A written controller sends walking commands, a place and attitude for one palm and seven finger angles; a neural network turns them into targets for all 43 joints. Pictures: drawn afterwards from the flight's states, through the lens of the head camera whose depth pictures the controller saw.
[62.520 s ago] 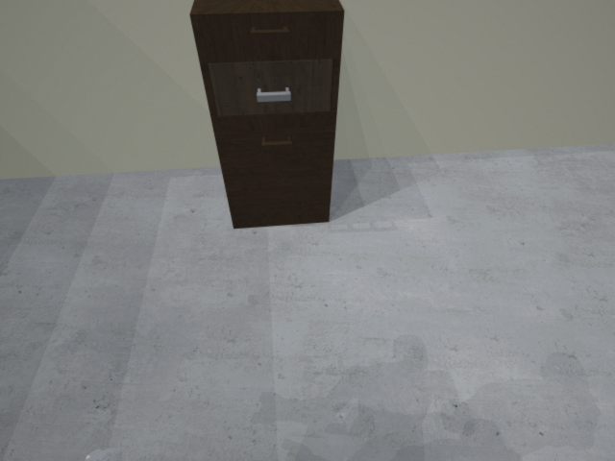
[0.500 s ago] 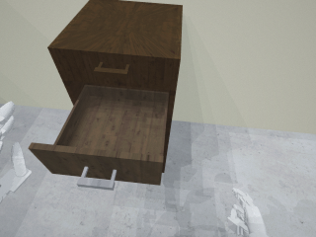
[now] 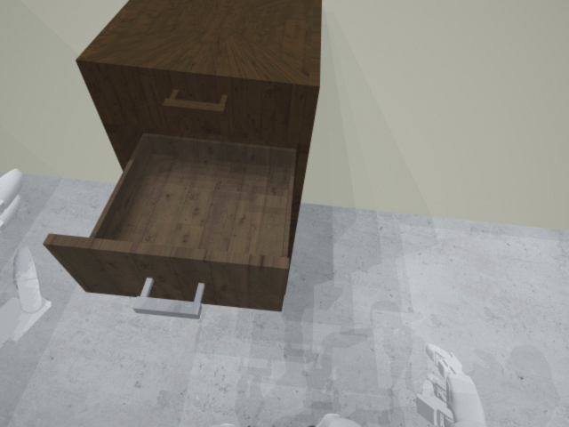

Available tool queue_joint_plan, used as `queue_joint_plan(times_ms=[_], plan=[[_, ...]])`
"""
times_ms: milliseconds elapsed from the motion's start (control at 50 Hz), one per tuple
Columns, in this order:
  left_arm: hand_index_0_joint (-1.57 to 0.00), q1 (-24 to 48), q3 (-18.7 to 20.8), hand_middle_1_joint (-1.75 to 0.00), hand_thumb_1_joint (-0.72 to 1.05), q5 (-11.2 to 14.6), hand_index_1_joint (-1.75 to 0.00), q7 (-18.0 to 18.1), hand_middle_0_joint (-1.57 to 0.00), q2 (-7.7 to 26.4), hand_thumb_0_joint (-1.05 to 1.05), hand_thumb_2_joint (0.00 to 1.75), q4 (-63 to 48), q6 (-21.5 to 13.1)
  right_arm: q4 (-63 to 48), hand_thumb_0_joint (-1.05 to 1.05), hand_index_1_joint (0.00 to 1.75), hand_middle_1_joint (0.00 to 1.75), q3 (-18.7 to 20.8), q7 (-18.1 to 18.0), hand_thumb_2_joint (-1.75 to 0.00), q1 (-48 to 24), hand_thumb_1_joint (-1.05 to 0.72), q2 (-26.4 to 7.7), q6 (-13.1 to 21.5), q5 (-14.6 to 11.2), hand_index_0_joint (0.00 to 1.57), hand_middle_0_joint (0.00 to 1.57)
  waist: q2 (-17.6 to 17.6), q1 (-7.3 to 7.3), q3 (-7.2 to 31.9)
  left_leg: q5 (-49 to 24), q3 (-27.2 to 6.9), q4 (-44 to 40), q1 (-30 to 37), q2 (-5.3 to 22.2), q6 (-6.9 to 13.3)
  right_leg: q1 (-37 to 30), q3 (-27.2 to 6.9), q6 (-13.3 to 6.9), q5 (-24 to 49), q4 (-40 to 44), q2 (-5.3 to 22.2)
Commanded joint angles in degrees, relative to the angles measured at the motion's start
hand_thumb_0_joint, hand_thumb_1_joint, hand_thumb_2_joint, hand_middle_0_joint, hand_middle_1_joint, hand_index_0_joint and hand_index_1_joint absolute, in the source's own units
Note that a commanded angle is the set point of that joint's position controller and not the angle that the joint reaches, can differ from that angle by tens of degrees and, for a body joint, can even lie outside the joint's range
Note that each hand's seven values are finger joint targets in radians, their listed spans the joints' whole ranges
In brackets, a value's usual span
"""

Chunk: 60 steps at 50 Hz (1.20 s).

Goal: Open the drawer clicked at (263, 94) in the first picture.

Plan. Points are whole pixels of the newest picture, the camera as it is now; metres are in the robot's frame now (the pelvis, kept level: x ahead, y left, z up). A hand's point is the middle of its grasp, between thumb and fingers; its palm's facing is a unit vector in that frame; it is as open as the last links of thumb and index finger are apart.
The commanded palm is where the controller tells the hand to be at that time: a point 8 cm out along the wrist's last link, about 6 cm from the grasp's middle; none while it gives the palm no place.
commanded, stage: step back with the hand held close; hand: left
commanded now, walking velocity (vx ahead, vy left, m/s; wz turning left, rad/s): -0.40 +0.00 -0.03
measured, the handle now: (171, 296) +0.33 +0.20 -0.10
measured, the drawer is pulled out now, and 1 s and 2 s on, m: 0.30 0.30 0.30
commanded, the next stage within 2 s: stop stepping back and stand still in 0.30 s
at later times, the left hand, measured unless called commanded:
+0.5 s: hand out of the picture +0.10 +0.18 +0.16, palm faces +0.24 -0.82 -0.52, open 7.4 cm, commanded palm +0.03 +0.23 +0.19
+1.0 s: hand out of the picture +0.01 +0.18 +0.17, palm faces +0.36 -0.82 -0.44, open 7.4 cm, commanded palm -0.05 +0.23 +0.19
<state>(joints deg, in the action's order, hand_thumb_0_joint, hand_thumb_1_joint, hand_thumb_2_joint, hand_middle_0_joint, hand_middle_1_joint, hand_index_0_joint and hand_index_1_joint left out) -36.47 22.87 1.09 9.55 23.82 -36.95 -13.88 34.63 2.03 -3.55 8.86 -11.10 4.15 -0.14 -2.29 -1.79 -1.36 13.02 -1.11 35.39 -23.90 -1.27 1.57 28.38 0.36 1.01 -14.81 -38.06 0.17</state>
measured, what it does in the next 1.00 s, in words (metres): walks backwards: right foot, then left foot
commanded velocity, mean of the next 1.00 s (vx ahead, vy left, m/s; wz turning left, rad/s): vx -0.03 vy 0.02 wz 0.01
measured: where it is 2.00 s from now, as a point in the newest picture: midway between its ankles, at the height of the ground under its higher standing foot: outside the picture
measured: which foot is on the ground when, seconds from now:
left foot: down 0.00-0.30, up 0.32-0.50, down 0.52-1.00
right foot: up 0.00-0.24, down 0.26-1.00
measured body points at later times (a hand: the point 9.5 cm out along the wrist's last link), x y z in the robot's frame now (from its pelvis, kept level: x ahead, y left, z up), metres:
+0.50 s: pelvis -0.11 -0.05 +0.02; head -0.07 -0.04 +0.46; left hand +0.08 +0.22 +0.19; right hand +0.06 -0.31 -0.06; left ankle -0.12 +0.06 -0.71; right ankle -0.12 -0.15 -0.73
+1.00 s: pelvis -0.18 -0.05 +0.01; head -0.20 -0.05 +0.46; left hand -0.01 +0.22 +0.20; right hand -0.04 -0.28 -0.08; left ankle -0.16 +0.06 -0.73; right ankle -0.16 -0.15 -0.71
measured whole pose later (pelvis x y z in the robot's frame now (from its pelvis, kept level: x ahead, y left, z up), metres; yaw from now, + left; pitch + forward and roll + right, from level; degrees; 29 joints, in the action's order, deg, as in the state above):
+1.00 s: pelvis -0.18 -0.05 +0.01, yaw +0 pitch -1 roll +1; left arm -36.1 19.8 0.7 9.2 21.5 -31.3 -10.5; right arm 35.7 -0.8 -3.3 15.7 -9.7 6.6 -0.2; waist -1.2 -2.5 1.5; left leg 15.0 2.0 30.4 -14.2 -0.9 1.9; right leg 19.8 3.3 0.2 -23.6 -42.1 0.0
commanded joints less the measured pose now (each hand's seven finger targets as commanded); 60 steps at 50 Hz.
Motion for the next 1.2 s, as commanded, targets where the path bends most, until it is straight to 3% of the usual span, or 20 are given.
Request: queue_joint_plan(times_ms=[0,80,220,260,280,300,320,380,460,560,640,720,760,820,880,920,1000,1080,1120,1180], plan=[[-0.20,-2.1,5.5,-0.30,0.90,1.5,-0.30,1.6,-0.20,5.8,0.00,0.90,-15.6,-3.4,-8.1,0.00,0.30,0.30,2.4,-0.7,-0.90,-2.2,-0.90,-6.2,6.1,1.6,0.20,0.20,11.8,1.38,10.8,-28.6,-14.0,-14.0,2.5,19.7,7.6,-5.5,-3.6,-0.7,-14.5,-18.5,-1.3],[-0.20,-1.8,3.1,-0.30,0.90,1.9,-0.30,0.5,-0.20,5.0,0.00,0.90,-15.0,-3.0,-5.5,0.00,0.30,0.30,1.6,0.7,-0.90,-2.5,-0.90,-6.9,6.9,1.5,0.20,0.20,14.4,1.64,12.0,-41.6,-9.4,-10.9,17.3,17.5,5.8,-3.6,-0.4,-0.4,-10.3,-5.9,-0.6],[-0.20,-0.2,6.4,-0.30,0.90,3.6,-0.30,-1.9,-0.20,8.1,0.00,0.90,-12.1,-2.8,-7.0,0.00,0.30,0.30,0.6,1.1,-0.90,-6.2,-0.90,-8.2,5.9,0.6,0.20,0.20,12.1,2.92,11.7,-20.1,-7.6,-11.0,10.4,14.6,3.3,-17.3,1.7,-0.3,2.8,15.9,-0.6],[-0.20,-3.3,8.4,-0.30,0.90,3.1,-0.30,-2.4,-0.20,10.0,0.00,0.90,-12.0,-3.4,-8.5,0.00,0.30,0.30,0.9,1.5,-0.90,-5.5,-0.90,-7.4,4.2,0.1,0.20,0.20,2.6,2.76,14.6,-16.0,-0.6,-2.0,10.2,8.4,0.0,-19.4,-1.3,-1.5,21.0,20.3,4.2],[-0.20,-3.7,6.2,-0.30,0.90,3.5,-0.30,-2.8,-0.20,8.3,0.00,0.90,-9.6,-2.7,-9.4,0.00,0.30,0.30,1.9,1.7,-0.90,-5.0,-0.90,-6.8,3.7,-1.6,0.20,0.20,-11.2,1.96,15.1,-0.3,4.4,8.0,7.9,1.5,-2.7,-16.4,-6.6,-4.2,31.0,20.7,12.0],[-0.20,-3.1,6.5,-0.30,0.90,3.5,-0.30,-2.4,-0.20,9.1,0.00,0.90,-9.7,-2.7,-10.5,0.00,0.30,0.30,2.3,1.3,-0.90,-7.0,-0.90,-7.3,3.6,-2.7,0.20,0.20,-13.7,2.27,12.2,12.2,1.6,20.5,0.9,-1.8,-2.9,-12.8,-12.2,-8.2,33.9,20.9,18.9],[-0.20,-5.0,7.9,-0.30,0.90,3.6,-0.30,-1.6,-0.20,9.0,0.00,0.90,-7.2,-1.9,-9.9,0.00,0.30,0.30,1.8,0.7,-0.90,-8.1,-0.90,-5.5,3.0,-2.1,0.20,0.20,-10.4,2.13,10.6,15.4,-1.7,27.3,-3.8,-0.8,-3.0,-12.4,-12.5,-11.4,35.2,20.0,21.3],[-0.20,-5.1,7.3,-0.30,0.90,1.8,-0.30,0.1,-0.20,7.6,0.00,0.90,-6.6,-1.3,-10.1,0.00,0.30,0.30,-1.2,-1.4,-0.90,-9.7,-0.90,-2.6,0.9,-0.5,0.20,0.20,-5.2,0.97,9.7,16.3,-0.6,13.7,-6.9,1.4,-3.6,-21.1,-5.4,-8.9,46.9,14.6,15.4],[-0.20,-6.1,5.7,-0.30,0.90,1.3,-0.30,1.7,-0.20,7.7,0.00,0.90,-10.3,0.2,-10.4,0.00,0.30,0.30,0.3,-2.0,-0.90,-4.7,-0.90,-5.9,1.1,-0.9,0.20,0.20,-3.4,-0.75,12.8,-3.3,3.2,-14.1,8.5,1.7,-1.2,-24.9,-3.7,-4.2,36.3,10.2,11.5],[-0.20,-6.3,7.6,-0.30,0.90,1.8,-0.30,1.4,-0.20,10.3,0.00,0.90,-16.4,-0.4,-10.7,0.00,0.30,0.30,0.9,-0.7,-0.90,-4.0,-0.90,-6.7,4.8,-0.7,0.20,0.20,18.7,1.20,10.7,-24.9,-6.8,-15.0,15.6,13.1,1.8,-14.1,1.3,-0.4,-2.4,4.8,3.8],[-0.20,-3.7,5.3,-0.30,0.90,1.6,-0.30,1.6,-0.20,6.5,0.00,0.90,-9.8,-0.5,-8.9,0.00,0.30,0.30,0.4,-0.1,-0.90,-2.4,-0.90,-7.9,5.6,-1.4,0.20,0.20,7.0,0.94,2.5,8.4,-5.6,-16.4,-2.4,10.2,2.4,-23.4,0.2,-0.3,-3.0,12.0,3.3],[-0.20,2.1,3.5,-0.30,0.90,0.8,-0.30,1.2,-0.20,6.6,0.00,0.90,-5.6,-0.7,-8.1,0.00,0.30,0.30,1.4,-0.6,-0.90,-0.5,-0.90,-8.3,4.3,-0.7,0.20,0.20,-5.5,-0.37,-0.6,15.7,2.2,7.6,5.7,-0.5,-0.2,-1.3,-17.1,-6.8,-31.5,29.7,13.9],[-0.20,5.5,2.8,-0.30,0.90,1.3,-0.30,0.8,-0.20,5.8,0.00,0.90,-5.4,-0.4,-7.0,0.00,0.30,0.30,1.1,-0.1,-0.90,-0.4,-0.90,-8.1,4.1,-0.5,0.20,0.20,-8.8,-1.14,1.8,11.0,1.8,10.6,8.3,1.0,0.5,-1.6,-15.4,-8.7,-23.7,27.8,16.1],[-0.20,4.7,1.3,-0.30,0.90,0.4,-0.30,0.9,-0.20,4.7,0.00,0.90,-5.2,-0.3,-7.4,0.00,0.30,0.30,-0.3,-0.9,-0.90,-0.8,-0.90,-7.2,4.6,-0.3,0.20,0.20,0.0,-0.80,0.4,14.1,1.1,-9.7,12.3,2.5,2.0,-1.1,-7.0,-5.4,-25.0,20.6,9.7],[-0.20,4.1,4.3,-0.30,0.90,0.0,-0.30,1.1,-0.20,7.5,0.00,0.90,-10.2,-1.5,-8.4,0.00,0.30,0.30,-0.1,-0.9,-0.90,-1.7,-0.90,-7.0,5.5,0.1,0.20,0.20,17.0,0.15,2.0,21.7,-19.3,-25.9,5.3,16.6,6.5,-7.5,2.2,-0.8,-11.5,-7.6,0.1],[-0.20,2.8,4.0,-0.30,0.90,-0.6,-0.30,0.7,-0.20,7.0,0.00,0.90,-8.7,-0.6,-8.6,0.00,0.30,0.30,-0.4,-0.3,-0.90,-2.1,-0.90,-5.9,5.6,0.0,0.20,0.20,14.5,0.50,-1.5,27.4,-16.2,-26.9,-3.7,15.9,8.2,-10.9,1.3,-0.7,-10.2,-12.2,0.4],[-0.20,2.3,4.9,-0.30,0.90,0.0,-0.30,0.4,-0.20,7.4,0.00,0.90,-6.6,-1.2,-7.1,0.00,0.30,0.30,-0.6,-0.2,-0.90,-2.0,-0.90,-7.3,5.9,0.0,0.20,0.20,6.9,1.12,-1.2,12.6,-7.0,-15.3,-3.7,10.7,4.5,-22.5,2.4,-1.0,-3.1,14.5,1.4],[-0.20,1.4,3.9,-0.30,0.90,1.4,-0.30,-0.2,-0.20,6.3,0.00,0.90,-4.4,-1.2,-6.7,0.00,0.30,0.30,1.3,0.4,-0.90,-0.1,-0.90,-7.1,4.9,-1.2,0.20,0.20,-6.5,-0.04,1.2,9.8,1.5,7.0,0.9,1.3,-0.1,-14.5,-21.3,-8.8,-16.5,29.0,16.4],[-0.20,1.4,3.5,-0.30,0.90,1.5,-0.30,-0.1,-0.20,5.6,0.00,0.90,-5.3,-1.3,-6.9,0.00,0.30,0.30,0.8,0.9,-0.90,-0.9,-0.90,-6.6,4.3,-0.9,0.20,0.20,-4.3,-0.24,1.8,8.2,0.8,4.9,1.6,2.5,-0.1,-16.4,-16.1,-10.0,-4.8,26.0,16.4],[-0.20,-0.5,4.0,-0.30,0.90,1.0,-0.30,0.5,-0.20,6.4,0.00,0.90,-6.9,-1.6,-7.4,0.00,0.30,0.30,-0.3,0.1,-0.90,-1.9,-0.90,-6.0,4.6,-0.8,0.20,0.20,-0.4,0.14,3.0,0.1,1.0,-13.2,10.9,3.7,0.6,-16.5,-5.9,-5.1,1.0,19.5,9.8]])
